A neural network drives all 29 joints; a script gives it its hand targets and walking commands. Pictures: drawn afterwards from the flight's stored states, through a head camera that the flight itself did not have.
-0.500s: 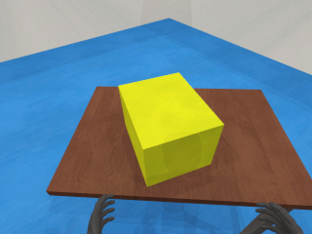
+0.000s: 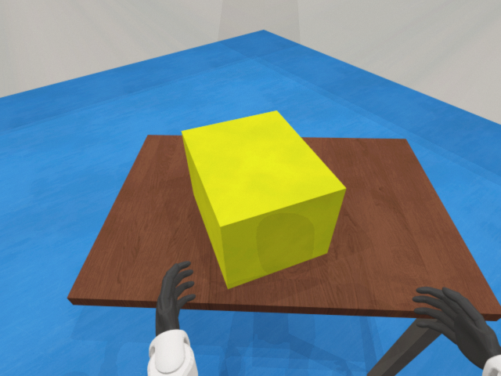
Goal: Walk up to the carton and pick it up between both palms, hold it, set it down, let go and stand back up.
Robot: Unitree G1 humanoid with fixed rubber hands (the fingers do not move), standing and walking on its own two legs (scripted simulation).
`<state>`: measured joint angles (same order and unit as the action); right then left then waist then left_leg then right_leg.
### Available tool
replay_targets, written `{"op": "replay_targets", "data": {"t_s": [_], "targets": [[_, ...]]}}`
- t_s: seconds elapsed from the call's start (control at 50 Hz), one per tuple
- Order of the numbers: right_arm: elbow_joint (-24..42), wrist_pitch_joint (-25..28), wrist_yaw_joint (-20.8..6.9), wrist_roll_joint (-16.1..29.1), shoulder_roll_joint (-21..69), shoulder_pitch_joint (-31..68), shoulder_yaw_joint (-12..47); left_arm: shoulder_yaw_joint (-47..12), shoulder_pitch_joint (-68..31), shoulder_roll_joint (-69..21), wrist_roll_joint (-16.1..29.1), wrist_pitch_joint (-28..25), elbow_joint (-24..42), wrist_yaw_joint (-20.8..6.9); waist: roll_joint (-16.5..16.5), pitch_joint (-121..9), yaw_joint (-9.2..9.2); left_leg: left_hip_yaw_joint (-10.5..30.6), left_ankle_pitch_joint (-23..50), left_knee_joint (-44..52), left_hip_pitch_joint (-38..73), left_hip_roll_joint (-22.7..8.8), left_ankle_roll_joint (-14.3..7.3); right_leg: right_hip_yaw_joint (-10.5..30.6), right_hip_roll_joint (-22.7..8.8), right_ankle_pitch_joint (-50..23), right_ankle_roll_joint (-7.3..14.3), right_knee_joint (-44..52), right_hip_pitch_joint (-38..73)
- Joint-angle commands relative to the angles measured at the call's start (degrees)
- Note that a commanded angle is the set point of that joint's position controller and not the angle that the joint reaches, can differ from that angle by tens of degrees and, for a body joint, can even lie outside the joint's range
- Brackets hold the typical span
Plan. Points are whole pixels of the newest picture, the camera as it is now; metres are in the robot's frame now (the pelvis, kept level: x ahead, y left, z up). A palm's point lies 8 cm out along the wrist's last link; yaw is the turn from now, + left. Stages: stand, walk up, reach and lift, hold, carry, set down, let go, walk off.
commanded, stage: reach and lift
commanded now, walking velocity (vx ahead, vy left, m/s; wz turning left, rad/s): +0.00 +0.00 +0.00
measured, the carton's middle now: (254, 192) +0.51 +0.05 +0.00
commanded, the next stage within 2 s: none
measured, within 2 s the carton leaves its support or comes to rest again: neither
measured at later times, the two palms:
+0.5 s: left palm (171, 289) +0.25 +0.16 +0.04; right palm (447, 283) +0.30 -0.27 +0.02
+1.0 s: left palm (171, 255) +0.29 +0.17 +0.07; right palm (430, 236) +0.36 -0.25 +0.06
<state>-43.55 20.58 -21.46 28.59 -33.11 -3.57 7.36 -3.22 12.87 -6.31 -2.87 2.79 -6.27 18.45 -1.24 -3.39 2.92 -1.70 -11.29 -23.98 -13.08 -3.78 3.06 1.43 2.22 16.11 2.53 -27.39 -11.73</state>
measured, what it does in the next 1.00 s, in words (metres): stands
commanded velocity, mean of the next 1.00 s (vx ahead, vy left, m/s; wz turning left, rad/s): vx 0.00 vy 0.00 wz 0.00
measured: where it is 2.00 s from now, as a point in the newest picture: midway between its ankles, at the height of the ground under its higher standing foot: outside the picture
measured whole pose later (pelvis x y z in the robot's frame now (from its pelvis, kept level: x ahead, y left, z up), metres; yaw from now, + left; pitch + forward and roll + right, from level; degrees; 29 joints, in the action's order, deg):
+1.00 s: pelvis +0.00 -0.01 +0.01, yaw -2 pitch +7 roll +0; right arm -46.3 8.2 -17.7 26.4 -33.5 24.0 8.4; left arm 2.3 -8.8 -6.2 -0.9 17.9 -3.7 18.0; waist -0.3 -4.0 7.4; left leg -1.6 -7.3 -18.5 -17.8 -4.8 3.6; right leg 2.6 3.8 11.2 3.1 -21.7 -17.1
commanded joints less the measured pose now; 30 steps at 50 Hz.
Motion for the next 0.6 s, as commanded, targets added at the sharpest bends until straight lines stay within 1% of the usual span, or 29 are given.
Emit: {"op": "replay_targets", "data": {"t_s": [0.0, 0.02, 0.04, 0.06, 0.08, 0.1, 0.12, 0.14, 0.16, 0.18, 0.2, 0.22, 0.24, 0.26, 0.28, 0.3, 0.32, 0.34, 0.36, 0.4, 0.42, 0.44, 0.46, 0.48, 0.52, 0.54, 0.56, 0.58], "targets": [[5.24, 3.10, 0.83, 1.95, -13.26, 7.91, -1.80, 0.88, -2.42, -2.81, -1.61, -1.91, 7.89, 0.27, -7.55, -1.00, 2.56, -1.66, 6.74, 1.94, 5.66, 2.76, -3.66, 1.09, -0.18, -9.19, 2.40, 8.57, -5.26], [5.37, 3.83, 0.96, 2.31, -13.80, 8.88, -1.79, 0.97, -3.02, -2.82, -1.46, -2.21, 8.66, 0.43, -7.36, -1.88, 2.54, -1.85, 7.78, 1.66, 4.79, 3.00, -3.56, 1.26, -0.24, -10.58, 2.37, 8.47, -4.16], [5.56, 4.25, 1.16, 2.15, -13.10, 7.56, -1.42, 1.14, -1.28, -3.74, -2.38, -2.50, 9.07, 0.27, -7.28, -2.54, 2.56, -1.99, 9.37, 1.78, 5.43, 2.99, -3.46, 1.49, -0.10, -12.53, 2.36, 8.22, -3.96], [6.66, 4.85, 1.41, 1.87, -12.95, 8.73, -1.59, 1.27, -3.28, -3.27, -2.08, -2.90, 11.29, 0.36, -7.19, -4.31, 2.62, -2.03, 10.89, 1.25, 5.45, 3.10, -3.35, 1.04, 0.08, -14.95, 2.25, 7.91, -2.70], [6.64, 5.30, 1.74, 2.10, -13.38, 8.32, -1.59, 1.46, -2.30, -3.48, -2.70, -3.26, 11.31, 0.30, -6.83, -4.85, 2.82, -2.25, 11.52, 1.04, 5.06, 3.02, -3.22, 1.58, -0.25, -17.40, 2.13, 7.36, -1.85], [7.51, 5.71, 2.04, 1.88, -13.86, 9.47, -1.97, 1.53, -3.29, -3.05, -2.72, -3.63, 12.54, 0.24, -6.92, -6.62, 2.45, -2.10, 11.85, 0.66, 5.33, 2.98, -3.09, 1.68, -0.41, -19.38, 1.92, 7.08, -1.51], [7.88, 6.26, 2.23, 1.83, -13.62, 9.21, -2.10, 1.39, -3.01, -3.47, -2.65, -4.15, 14.34, 0.36, -6.27, -7.89, 2.68, -1.90, 13.16, 0.53, 5.63, 3.11, -3.08, 1.24, -0.03, -21.95, 2.02, 6.56, -0.98], [7.60, 6.78, 2.36, 1.84, -14.36, 9.33, -2.30, 1.24, -3.06, -3.73, -2.78, -4.66, 15.71, 0.37, -5.86, -9.08, 2.18, -1.98, 13.56, 0.23, 5.82, 3.26, -2.86, 1.27, -0.17, -23.10, 2.09, 6.34, -1.12], [7.11, 6.91, 2.42, 1.91, -14.23, 9.13, -2.32, 0.39, -2.93, -3.96, -2.83, -4.90, 15.48, 0.25, -5.36, -9.52, 1.25, -1.77, 14.27, 0.05, 6.64, 3.09, -2.77, 0.96, 0.01, -25.06, 1.96, 5.93, -1.40], [7.18, 7.22, 2.56, 2.03, -14.50, 10.62, -2.00, -0.06, -4.25, -3.78, -2.14, -5.22, 16.79, 0.23, -4.98, -11.04, 1.43, -1.46, 15.34, -0.35, 7.11, 3.01, -2.64, 0.79, -0.07, -26.87, 2.03, 5.77, -1.19], [7.01, 7.36, 2.53, 1.99, -15.01, 10.05, -2.32, -0.54, -2.01, -4.36, -2.24, -5.37, 17.23, 0.24, -4.29, -12.01, 0.74, -1.17, 16.40, -0.16, 7.44, 3.00, -2.43, 0.88, -0.15, -28.30, 2.29, 5.79, -1.11], [7.42, 7.41, 2.63, 1.97, -14.94, 11.32, -2.17, -0.63, -3.46, -3.50, -2.13, -5.32, 17.71, 0.03, -4.38, -13.08, 0.70, -1.22, 16.73, -0.44, 7.73, 2.95, -2.42, 0.88, -0.15, -29.92, 2.02, 5.56, -1.39], [7.05, 7.40, 2.83, 2.05, -15.07, 11.30, -1.89, -1.05, -3.23, -3.32, -2.13, -5.25, 17.37, -0.05, -4.47, -13.73, 0.17, -0.98, 17.32, -0.56, 7.26, 3.10, -2.50, 0.99, -0.10, -31.80, 2.01, 5.17, -0.88], [6.87, 7.05, 3.02, 1.89, -15.82, 12.98, -1.60, -0.87, -3.94, -2.74, -1.92, -4.91, 17.09, -0.17, -5.36, -14.44, -0.14, -0.88, 16.40, -0.46, 7.02, 3.05, -2.42, 0.97, -0.31, -31.92, 1.68, 5.05, -0.82], [6.81, 6.64, 3.26, 1.84, -15.31, 13.97, -1.43, -0.83, -5.08, -2.39, -1.56, -4.50, 16.37, -0.31, -6.11, -13.79, -0.11, -0.85, 15.71, -0.39, 6.34, 3.15, -2.60, 1.06, -0.13, -31.20, 1.57, 5.39, -0.91], [6.21, 6.11, 3.29, 1.74, -15.26, 14.22, -1.07, -1.00, -4.35, -2.86, -1.33, -4.04, 16.00, -0.36, -6.69, -13.77, 0.07, -0.62, 15.85, 0.24, 6.07, 3.17, -2.68, 1.11, -0.10, -32.13, 1.48, 5.43, -0.38], [6.08, 5.57, 3.46, 2.05, -15.24, 15.89, -0.65, -0.44, -5.92, -2.25, -1.60, -3.68, 16.08, -0.43, -6.88, -14.31, 0.67, -0.70, 15.81, 0.42, 5.30, 3.09, -2.92, 1.81, -0.60, -32.51, 1.41, 5.35, 0.11], [5.18, 4.86, 3.39, 2.02, -15.21, 16.50, -0.51, -0.21, -6.34, -2.12, -1.39, -3.08, 14.83, -0.47, -7.11, -13.62, 0.88, -0.94, 14.97, 0.76, 4.42, 3.16, -3.06, 1.84, -0.34, -30.78, 1.36, 5.70, 0.25], [5.44, 4.41, 3.34, 2.12, -14.97, 15.79, -0.25, 0.12, -6.03, -2.19, -1.29, -2.64, 15.16, -0.60, -7.86, -13.62, 0.82, -0.82, 15.32, 1.12, 4.86, 3.08, -3.15, 1.83, -0.08, -31.55, 1.32, 5.84, 0.49], [5.19, 3.19, 3.65, 2.43, -15.32, 19.60, 0.08, 1.04, -8.67, -1.75, -1.08, -1.19, 13.91, -0.85, -8.48, -13.21, 1.73, -1.09, 15.25, 1.67, 3.95, 3.08, -3.40, 2.01, -0.18, -30.96, 1.25, 6.36, 0.77], [4.44, 2.65, 3.68, 2.54, -14.58, 19.02, 0.88, 1.89, -8.37, -1.54, -1.47, -0.63, 13.13, -1.07, -8.98, -12.64, 2.06, -0.94, 15.41, 2.08, 4.25, 3.02, -3.63, 1.72, 0.07, -31.12, 1.11, 6.54, 1.48], [4.90, 2.23, 3.84, 2.66, -14.31, 18.86, 1.06, 2.39, -8.04, -1.62, -1.65, -0.08, 13.97, -1.38, -8.73, -12.25, 2.20, -0.96, 16.28, 2.35, 4.56, 3.10, -3.45, 1.71, 0.17, -32.22, 1.20, 6.64, 2.11], [4.38, 1.65, 4.09, 2.95, -14.71, 21.41, 1.16, 2.50, -10.07, -1.69, -1.74, 0.66, 13.32, -1.41, -8.28, -11.71, 2.30, -1.03, 16.21, 2.49, 4.23, 2.94, -3.53, 1.80, 0.15, -31.63, 1.02, 6.78, 2.05], [5.22, 1.47, 4.18, 2.95, -14.58, 21.60, 1.53, 3.30, -9.54, -1.90, -1.83, 1.23, 13.65, -1.39, -8.44, -12.94, 2.87, -0.93, 17.46, 2.64, 4.64, 2.96, -3.55, 1.81, 0.23, -33.34, 1.06, 6.75, 2.80], [6.47, 1.10, 4.48, 3.00, -15.21, 21.90, 1.06, 3.59, -10.28, -1.80, -1.67, 2.17, 16.23, -1.50, -8.06, -13.16, 2.43, -0.98, 17.88, 3.10, 5.28, 2.99, -3.18, 1.74, 0.28, -34.98, 1.19, 6.83, 3.40], [6.16, 0.78, 4.64, 2.84, -15.15, 22.93, 1.15, 3.59, -11.53, -2.15, -1.93, 2.70, 15.95, -1.61, -7.41, -13.02, 2.51, -1.10, 18.14, 3.25, 5.36, 3.11, -3.02, 1.60, 0.29, -35.00, 1.08, 7.05, 3.45], [5.97, 0.44, 4.73, 2.62, -15.12, 22.65, 0.60, 3.52, -10.96, -2.36, -1.99, 3.07, 16.72, -1.69, -6.85, -13.59, 2.00, -0.96, 18.06, 3.40, 5.88, 3.04, -2.89, 1.91, 0.06, -35.25, 1.25, 7.11, 3.39], [6.16, 0.19, 4.86, 2.39, -14.57, 24.13, 0.13, 3.72, -13.30, -2.08, -2.13, 3.28, 17.71, -1.74, -5.86, -13.58, 2.08, -1.18, 17.96, 3.43, 6.22, 3.02, -2.82, 1.93, -0.03, -34.71, 1.31, 7.45, 2.62]]}}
